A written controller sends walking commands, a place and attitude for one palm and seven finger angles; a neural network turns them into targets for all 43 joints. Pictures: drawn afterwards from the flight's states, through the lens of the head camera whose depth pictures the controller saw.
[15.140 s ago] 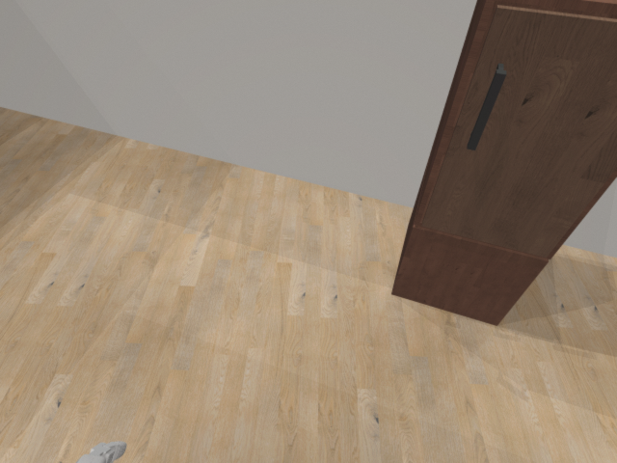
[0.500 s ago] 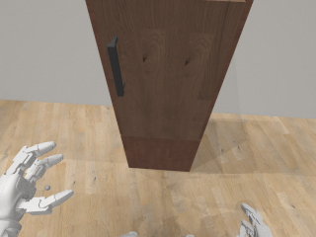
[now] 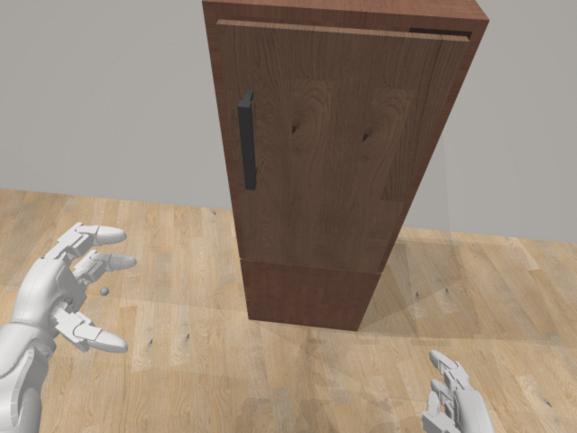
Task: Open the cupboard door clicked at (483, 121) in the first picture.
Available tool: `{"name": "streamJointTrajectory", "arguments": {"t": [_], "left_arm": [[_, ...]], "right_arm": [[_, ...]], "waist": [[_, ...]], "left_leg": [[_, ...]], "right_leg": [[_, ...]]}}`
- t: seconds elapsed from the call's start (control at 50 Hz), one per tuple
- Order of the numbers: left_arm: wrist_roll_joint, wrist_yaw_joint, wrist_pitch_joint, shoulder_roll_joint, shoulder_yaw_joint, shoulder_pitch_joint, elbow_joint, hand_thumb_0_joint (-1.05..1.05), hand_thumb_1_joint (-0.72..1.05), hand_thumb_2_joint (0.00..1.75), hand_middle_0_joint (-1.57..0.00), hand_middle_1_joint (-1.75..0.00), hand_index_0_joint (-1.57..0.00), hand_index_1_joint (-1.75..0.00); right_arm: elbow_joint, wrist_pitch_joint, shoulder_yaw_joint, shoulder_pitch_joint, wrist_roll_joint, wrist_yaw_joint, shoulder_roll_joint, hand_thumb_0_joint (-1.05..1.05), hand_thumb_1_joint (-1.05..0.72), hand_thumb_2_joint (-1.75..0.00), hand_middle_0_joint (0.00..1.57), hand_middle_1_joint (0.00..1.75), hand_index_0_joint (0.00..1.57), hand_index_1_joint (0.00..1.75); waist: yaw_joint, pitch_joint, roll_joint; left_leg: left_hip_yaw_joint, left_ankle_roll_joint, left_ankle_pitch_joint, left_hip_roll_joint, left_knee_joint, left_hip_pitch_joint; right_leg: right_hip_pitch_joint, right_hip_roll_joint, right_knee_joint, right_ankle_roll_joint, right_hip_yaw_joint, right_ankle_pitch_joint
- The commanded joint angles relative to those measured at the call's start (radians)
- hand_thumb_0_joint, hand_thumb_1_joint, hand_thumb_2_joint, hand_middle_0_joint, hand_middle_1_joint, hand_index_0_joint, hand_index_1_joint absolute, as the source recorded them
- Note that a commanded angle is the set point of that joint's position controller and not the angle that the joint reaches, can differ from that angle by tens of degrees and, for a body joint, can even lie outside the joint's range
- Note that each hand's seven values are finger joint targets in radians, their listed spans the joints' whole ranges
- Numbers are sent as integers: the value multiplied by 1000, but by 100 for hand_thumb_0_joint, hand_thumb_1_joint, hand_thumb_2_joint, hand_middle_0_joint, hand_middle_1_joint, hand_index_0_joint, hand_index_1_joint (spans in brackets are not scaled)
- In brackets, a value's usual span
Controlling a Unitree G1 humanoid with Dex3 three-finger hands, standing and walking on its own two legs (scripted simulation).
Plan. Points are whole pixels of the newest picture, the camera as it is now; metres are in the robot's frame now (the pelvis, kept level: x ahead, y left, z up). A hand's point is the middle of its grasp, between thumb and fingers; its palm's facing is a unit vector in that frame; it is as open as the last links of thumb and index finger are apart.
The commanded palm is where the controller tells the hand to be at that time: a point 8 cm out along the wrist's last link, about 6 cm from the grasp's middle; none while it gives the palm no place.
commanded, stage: raise the hand with hooked fingers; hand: left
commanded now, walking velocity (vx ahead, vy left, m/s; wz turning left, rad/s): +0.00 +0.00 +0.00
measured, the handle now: (250, 143) +0.55 +0.11 +0.10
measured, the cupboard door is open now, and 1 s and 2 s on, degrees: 0 0 0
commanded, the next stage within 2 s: move the hooked fingers beside the handle in 0.70 s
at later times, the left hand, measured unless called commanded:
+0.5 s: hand (115, 252) +0.30 +0.25 +0.11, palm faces -0.01 -1.00 -0.02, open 14.0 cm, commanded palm +0.28 +0.30 +0.11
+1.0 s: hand (128, 246) +0.32 +0.24 +0.10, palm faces +0.00 -1.00 +0.00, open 14.0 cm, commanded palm +0.30 +0.29 +0.11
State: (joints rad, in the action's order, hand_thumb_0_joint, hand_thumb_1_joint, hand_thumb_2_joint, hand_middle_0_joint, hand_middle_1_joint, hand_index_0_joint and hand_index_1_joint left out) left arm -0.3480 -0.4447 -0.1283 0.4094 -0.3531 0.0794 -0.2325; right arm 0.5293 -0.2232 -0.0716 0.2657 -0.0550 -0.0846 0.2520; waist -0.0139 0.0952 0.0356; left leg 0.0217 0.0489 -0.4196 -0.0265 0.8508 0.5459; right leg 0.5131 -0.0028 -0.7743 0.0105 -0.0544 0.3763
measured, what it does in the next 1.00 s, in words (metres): stands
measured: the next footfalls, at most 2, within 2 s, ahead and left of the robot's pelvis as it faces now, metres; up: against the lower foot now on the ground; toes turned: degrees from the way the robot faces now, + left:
none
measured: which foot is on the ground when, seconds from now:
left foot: down 0.00-1.00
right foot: down 0.00-1.00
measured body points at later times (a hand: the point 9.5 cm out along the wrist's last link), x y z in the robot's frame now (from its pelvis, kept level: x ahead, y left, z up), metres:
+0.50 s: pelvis +0.01 -0.02 +0.01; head +0.03 -0.01 +0.46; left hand +0.30 +0.30 +0.11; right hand +0.16 -0.27 -0.06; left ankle +0.01 +0.08 -0.70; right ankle +0.01 -0.13 -0.70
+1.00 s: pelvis +0.00 -0.03 +0.01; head +0.03 -0.03 +0.46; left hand +0.31 +0.29 +0.11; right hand +0.16 -0.28 -0.07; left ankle +0.01 +0.08 -0.70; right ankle +0.01 -0.13 -0.70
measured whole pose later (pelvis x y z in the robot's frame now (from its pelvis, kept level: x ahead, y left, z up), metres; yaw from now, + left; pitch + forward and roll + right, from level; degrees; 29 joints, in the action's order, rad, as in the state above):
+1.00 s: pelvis +0.00 -0.03 +0.01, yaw +0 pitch +6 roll -1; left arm -0.34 -0.51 -0.16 0.45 -0.41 -0.20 -0.52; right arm 0.57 -0.17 -0.05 0.27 -0.06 -0.11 0.29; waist 0.00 0.06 0.02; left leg 0.04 0.01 -0.38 0.00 0.77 0.50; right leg 0.48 0.02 -0.72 -0.03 -0.07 0.35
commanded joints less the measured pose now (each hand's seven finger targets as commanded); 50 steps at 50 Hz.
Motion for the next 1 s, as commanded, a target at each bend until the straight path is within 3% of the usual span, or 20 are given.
{"name": "streamJointTrajectory", "arguments": {"t": [0.0,0.04,0.1,0.16,0.22,0.32,0.34,0.38,0.44,0.52,0.56,0.6,0.66,0.7,0.76,0.78,0.84,0.86,0.9,0.98], "left_arm": [[-34,-11,-114,273,-153,-325,237,0,-50,30,-30,-120,-30,-120],[-33,-11,-123,302,-176,-345,220,0,-50,30,-30,-120,-30,-120],[-30,-36,-95,287,-161,-347,138,0,-50,30,-30,-120,-30,-120],[-32,-71,-37,293,-152,-374,36,0,-50,30,-30,-120,-30,-120],[-33,-90,-9,283,-138,-380,19,0,-50,30,-30,-120,-30,-120],[-45,-80,-50,296,-167,-345,75,0,-50,30,-30,-120,-30,-120],[-52,-72,-64,321,-196,-348,83,0,-50,30,-30,-120,-30,-120],[-49,-59,-87,328,-210,-360,103,0,-50,30,-30,-120,-30,-120],[-41,-45,-98,332,-210,-376,105,0,-50,30,-30,-120,-30,-120],[-24,-51,-88,304,-172,-387,81,0,-50,30,-30,-120,-30,-120],[-31,-62,-80,296,-167,-380,61,0,-50,30,-30,-120,-30,-120],[-33,-67,-82,300,-167,-388,79,0,-50,30,-30,-120,-30,-120],[-43,-71,-81,299,-175,-384,47,0,-50,30,-30,-120,-30,-120],[-43,-73,-81,299,-175,-385,31,0,-50,30,-30,-120,-30,-120],[-44,-74,-78,297,-174,-384,11,0,-50,30,-30,-120,-30,-120],[-46,-76,-81,288,-168,-387,13,0,-50,30,-30,-120,-30,-120],[-36,-71,-92,306,-159,-473,11,0,-50,30,-30,-120,-30,-120],[-27,-71,-94,291,-131,-536,0,0,-50,30,-30,-120,-30,-120],[-16,-64,-100,317,-136,-613,-47,0,-50,30,-30,-120,-30,-120],[2,-59,-118,326,-115,-720,-104,0,-50,30,-30,-120,-30,-120]], "right_arm": [[-124,-55,76,-41,-1,-27,161,0,-90,-90,20,30,20,30],[-116,-54,72,-41,3,-26,159,0,-90,-90,20,30,20,30],[-104,-48,73,-38,-4,-29,160,0,-90,-90,20,30,20,30],[-105,-36,72,-36,-11,-33,171,0,-90,-90,20,30,20,30],[-116,-33,79,-33,-12,-31,173,0,-90,-90,20,30,20,30],[-132,-33,86,-27,-4,-14,171,0,-90,-90,20,30,20,30],[-129,-31,87,-25,1,-12,171,0,-90,-90,20,30,20,30],[-126,-28,88,-21,2,-10,166,0,-90,-90,20,30,20,30],[-119,-23,87,-16,2,-11,164,0,-90,-90,20,30,20,30],[-114,-18,86,-19,-4,-18,161,0,-90,-90,20,30,20,30],[-115,-14,86,-21,-6,-21,162,0,-90,-90,20,30,20,30],[-117,-15,87,-24,-7,-23,162,0,-90,-90,20,30,20,30],[-117,-13,83,-29,-6,-24,161,0,-90,-90,20,30,20,30],[-115,-12,82,-30,-7,-24,162,0,-90,-90,20,30,20,30],[-117,-8,82,-32,-7,-23,163,0,-90,-90,20,30,20,30],[-117,-8,83,-33,-7,-22,160,0,-90,-90,20,30,20,30],[-109,-4,80,-30,-5,-26,165,0,-90,-90,20,30,20,30],[-104,-3,79,-33,-9,-28,163,0,-90,-90,20,30,20,30],[-89,-1,79,-22,-10,-37,166,0,-90,-90,20,30,20,30],[-73,5,78,-12,-11,-43,168,0,-90,-90,20,30,20,30]], "waist": [[13,188,60],[1,197,108],[9,180,112],[12,141,64],[10,161,50],[-4,205,24],[-12,209,13],[-10,234,46],[-10,209,68],[9,182,95],[12,186,44],[11,204,64],[9,184,12],[7,178,22],[10,175,-14],[10,175,3],[20,160,17],[37,156,32],[51,140,33],[59,183,40]], "left_leg": [[66,-47,250,33,-190,-178],[62,-52,286,29,-189,-198],[55,-49,304,32,-199,-203],[50,-42,283,28,-212,-168],[47,-37,304,25,-212,-178],[31,-33,359,21,-200,-187],[26,-33,372,18,-192,-182],[20,-33,391,19,-194,-198],[12,-31,386,17,-192,-189],[8,-26,338,18,-201,-190],[4,-21,328,18,-198,-177],[4,-22,324,16,-198,-184],[3,-20,309,15,-198,-163],[3,-20,302,14,-199,-155],[-6,-17,287,12,-189,-132],[-7,-18,281,12,-190,-134],[-5,-18,262,13,-183,-127],[-5,-17,248,12,-183,-130],[1,-17,194,14,-184,-115],[5,-16,176,15,-179,-121]], "right_leg": [[-58,40,93,-48,-15,-143],[-79,39,95,-54,-11,-169],[-79,34,111,-49,-12,-191],[-94,33,132,-48,-10,-194],[-102,28,138,-45,-11,-216],[-136,32,131,-44,-2,-278],[-160,35,130,-48,7,-300],[-165,34,125,-46,8,-321],[-168,32,128,-48,15,-323],[-140,27,146,-41,19,-290],[-160,29,152,-39,27,-297],[-163,26,153,-37,28,-295],[-173,26,157,-35,33,-293],[-167,23,158,-35,33,-290],[-176,20,161,-29,50,-286],[-174,18,163,-29,51,-281],[-157,19,160,-33,56,-251],[-139,19,164,-30,58,-237],[-108,19,175,-28,63,-162],[-112,14,173,-29,73,-132]]}}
